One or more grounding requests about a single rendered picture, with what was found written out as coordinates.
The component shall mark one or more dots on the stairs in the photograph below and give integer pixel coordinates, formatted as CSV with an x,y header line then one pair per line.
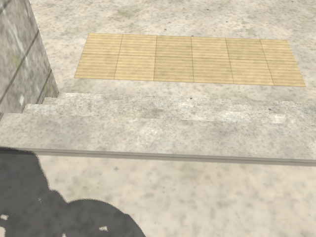
x,y
184,108

